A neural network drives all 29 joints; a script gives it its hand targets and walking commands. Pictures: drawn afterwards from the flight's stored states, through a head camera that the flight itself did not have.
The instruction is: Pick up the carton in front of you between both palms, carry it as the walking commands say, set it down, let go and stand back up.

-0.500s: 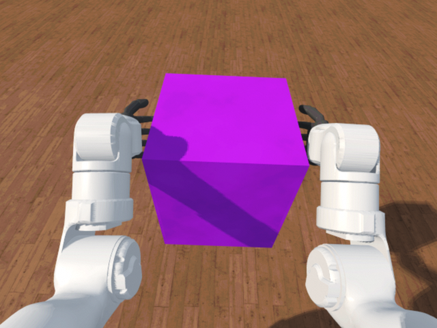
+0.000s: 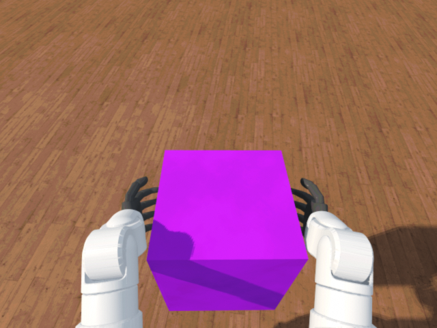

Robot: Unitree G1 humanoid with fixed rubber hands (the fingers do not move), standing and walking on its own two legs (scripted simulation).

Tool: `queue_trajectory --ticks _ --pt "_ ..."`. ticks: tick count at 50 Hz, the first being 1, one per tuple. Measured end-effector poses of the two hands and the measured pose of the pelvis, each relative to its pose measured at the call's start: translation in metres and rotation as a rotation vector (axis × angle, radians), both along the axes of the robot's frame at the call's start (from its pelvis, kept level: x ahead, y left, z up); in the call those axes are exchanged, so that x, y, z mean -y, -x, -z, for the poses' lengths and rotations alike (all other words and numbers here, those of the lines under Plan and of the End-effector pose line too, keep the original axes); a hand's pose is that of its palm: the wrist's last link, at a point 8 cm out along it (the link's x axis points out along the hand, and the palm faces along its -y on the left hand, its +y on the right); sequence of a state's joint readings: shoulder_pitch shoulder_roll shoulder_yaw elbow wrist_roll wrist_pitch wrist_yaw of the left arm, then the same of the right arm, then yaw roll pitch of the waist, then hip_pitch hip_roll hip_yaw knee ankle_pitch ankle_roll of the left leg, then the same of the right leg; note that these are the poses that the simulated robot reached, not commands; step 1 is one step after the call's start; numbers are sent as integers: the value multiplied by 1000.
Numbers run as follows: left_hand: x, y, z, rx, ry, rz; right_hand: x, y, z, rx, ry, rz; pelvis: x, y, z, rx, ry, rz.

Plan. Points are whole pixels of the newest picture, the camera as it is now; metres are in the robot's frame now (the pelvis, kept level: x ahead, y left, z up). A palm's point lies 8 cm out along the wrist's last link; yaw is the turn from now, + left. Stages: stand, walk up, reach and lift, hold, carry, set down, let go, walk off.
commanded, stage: carry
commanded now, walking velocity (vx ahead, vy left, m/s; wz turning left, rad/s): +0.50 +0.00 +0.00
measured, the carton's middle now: (222, 234) +0.31 +0.00 -0.01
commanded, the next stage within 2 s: none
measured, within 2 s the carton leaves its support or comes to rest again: neither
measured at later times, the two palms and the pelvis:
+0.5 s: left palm (159, 104) +0.57 +0.16 +0.09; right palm (292, 115) +0.54 -0.14 +0.09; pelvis +0.30 +0.03 +0.00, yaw -4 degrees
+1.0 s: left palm (185, 42) +0.85 +0.13 +0.09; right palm (286, 47) +0.86 -0.17 +0.09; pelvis +0.59 -0.02 +0.00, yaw -1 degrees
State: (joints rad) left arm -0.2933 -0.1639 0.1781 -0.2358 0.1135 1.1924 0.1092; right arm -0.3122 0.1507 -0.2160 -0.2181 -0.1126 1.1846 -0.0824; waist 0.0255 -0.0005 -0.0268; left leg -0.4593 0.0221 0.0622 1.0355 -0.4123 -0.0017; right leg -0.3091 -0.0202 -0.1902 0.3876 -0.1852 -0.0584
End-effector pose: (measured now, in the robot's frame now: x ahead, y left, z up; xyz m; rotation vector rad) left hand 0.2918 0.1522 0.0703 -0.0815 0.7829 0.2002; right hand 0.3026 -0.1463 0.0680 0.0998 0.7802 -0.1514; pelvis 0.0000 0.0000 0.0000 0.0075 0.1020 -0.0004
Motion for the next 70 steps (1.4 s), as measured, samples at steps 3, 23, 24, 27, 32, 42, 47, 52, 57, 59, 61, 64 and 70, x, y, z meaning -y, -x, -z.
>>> queue_trajectory --ticks 3,23,24,27,32,42,47,52,57,59,61,64,70 --pt "-3 -24 -12 36 -12 2 -3 -25 -9 38 18 -26 0 -35 -4 -1 -11 0" --pt "-7 -258 -12 25 -7 153 -9 -218 -18 21 76 80 -35 -277 -1 33 13 65" --pt "-6 -269 -15 33 -9 155 -7 -229 -21 30 75 83 -34 -288 -2 31 15 64" --pt "0 -305 -23 67 -13 148 -1 -267 -28 65 70 79 -27 -322 -4 28 16 61" --pt "15 -368 -25 104 -28 124 14 -339 -27 103 59 55 -7 -391 5 34 6 53" --pt "30 -472 -2 -9 -50 51 31 -467 1 -6 31 -20 28 -504 3 29 -2 1" --pt "27 -526 -16 42 -52 38 28 -522 -12 46 33 -31 27 -553 -5 27 -13 9" --pt "21 -587 -24 116 -34 66 22 -574 -24 118 49 3 14 -611 4 47 10 16" --pt "16 -638 -9 91 11 75 16 -620 -19 91 90 14 7 -658 12 49 -10 42" --pt "17 -651 -4 58 12 82 18 -631 -15 57 89 20 6 -670 10 45 -10 49" --pt "20 -662 -2 42 5 91 20 -641 -11 41 84 26 6 -682 9 43 -9 49" --pt "24 -679 -4 50 -7 101 25 -654 -10 49 70 39 8 -696 10 34 -9 55" --pt "34 -701 -10 69 -22 117 34 -671 -11 69 56 56 12 -714 9 19 -6 62"
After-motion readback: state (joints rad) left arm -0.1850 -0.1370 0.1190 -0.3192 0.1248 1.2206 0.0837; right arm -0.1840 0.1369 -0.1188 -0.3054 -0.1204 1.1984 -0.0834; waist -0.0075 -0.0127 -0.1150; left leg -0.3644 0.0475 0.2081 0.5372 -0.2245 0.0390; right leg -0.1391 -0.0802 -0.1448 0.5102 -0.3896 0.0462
